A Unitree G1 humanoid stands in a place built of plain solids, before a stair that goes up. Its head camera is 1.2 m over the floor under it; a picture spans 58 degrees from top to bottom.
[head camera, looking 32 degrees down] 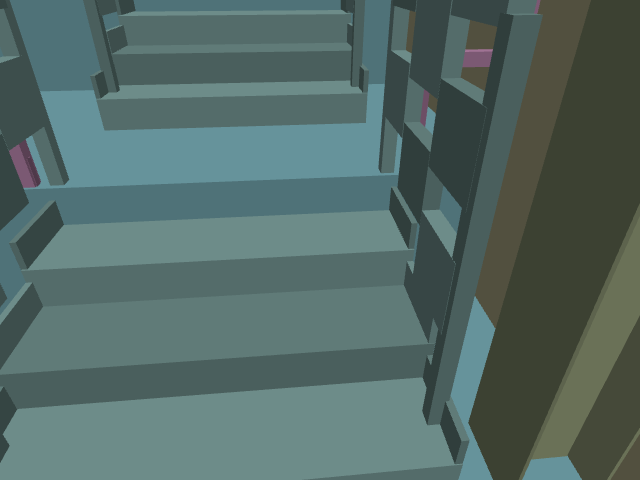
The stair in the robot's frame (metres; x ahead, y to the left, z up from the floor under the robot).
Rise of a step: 0.14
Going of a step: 0.28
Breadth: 1.22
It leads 5 degrees to the left of straight ahead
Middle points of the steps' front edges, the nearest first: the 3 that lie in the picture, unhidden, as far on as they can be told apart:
0.84 0.27 0.29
1.12 0.30 0.43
1.39 0.33 0.57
